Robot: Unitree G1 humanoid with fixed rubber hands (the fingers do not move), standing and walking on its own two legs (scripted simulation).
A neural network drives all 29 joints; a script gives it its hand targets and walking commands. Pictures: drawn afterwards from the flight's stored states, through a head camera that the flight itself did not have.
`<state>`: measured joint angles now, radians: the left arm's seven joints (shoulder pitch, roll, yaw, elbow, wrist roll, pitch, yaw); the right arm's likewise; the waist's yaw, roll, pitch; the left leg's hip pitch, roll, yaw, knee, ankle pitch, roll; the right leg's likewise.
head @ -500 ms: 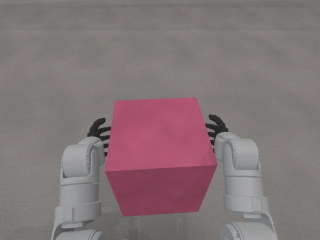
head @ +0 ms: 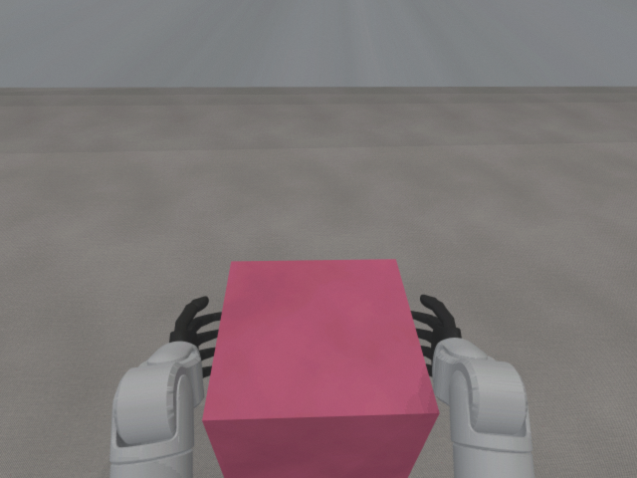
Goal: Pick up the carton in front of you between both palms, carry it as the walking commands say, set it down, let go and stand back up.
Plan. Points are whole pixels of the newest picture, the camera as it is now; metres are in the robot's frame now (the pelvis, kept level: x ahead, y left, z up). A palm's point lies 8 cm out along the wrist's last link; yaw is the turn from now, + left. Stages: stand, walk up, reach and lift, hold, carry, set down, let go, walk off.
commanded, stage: carry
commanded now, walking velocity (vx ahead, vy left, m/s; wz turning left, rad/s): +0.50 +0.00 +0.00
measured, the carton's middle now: (315, 383) +0.26 +0.00 +0.01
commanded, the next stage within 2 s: none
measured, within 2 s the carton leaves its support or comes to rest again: neither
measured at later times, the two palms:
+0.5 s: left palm (236, 208) +0.55 +0.12 +0.08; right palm (404, 204) +0.57 -0.18 +0.07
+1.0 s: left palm (231, 120) +0.89 +0.17 +0.08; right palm (358, 121) +0.88 -0.13 +0.09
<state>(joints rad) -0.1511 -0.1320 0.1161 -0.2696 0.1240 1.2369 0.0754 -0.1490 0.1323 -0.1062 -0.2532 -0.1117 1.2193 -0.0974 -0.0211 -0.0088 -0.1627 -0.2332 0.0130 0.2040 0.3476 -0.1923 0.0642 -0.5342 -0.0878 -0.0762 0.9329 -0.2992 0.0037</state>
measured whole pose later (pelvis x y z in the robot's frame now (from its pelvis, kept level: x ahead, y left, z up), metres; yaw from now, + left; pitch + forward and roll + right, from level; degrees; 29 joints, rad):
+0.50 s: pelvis +0.30 -0.05 +0.00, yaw +3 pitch +4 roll +1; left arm -0.13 -0.13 0.10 -0.29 0.10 1.18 0.08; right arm -0.14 0.13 -0.10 -0.30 -0.12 1.20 -0.09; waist 0.03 0.02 -0.09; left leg -0.56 0.11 0.08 0.95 -0.27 -0.01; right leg -0.25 -0.05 -0.22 0.33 -0.16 -0.05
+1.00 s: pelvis +0.62 +0.02 +0.00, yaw +0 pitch +5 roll -1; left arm -0.16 -0.13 0.10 -0.34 0.12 1.22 0.08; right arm -0.15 0.13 -0.11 -0.33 -0.10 1.19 -0.09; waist -0.03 -0.01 -0.08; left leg -0.19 0.04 0.22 0.30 -0.20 0.05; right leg -0.58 -0.10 -0.10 0.87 -0.24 0.01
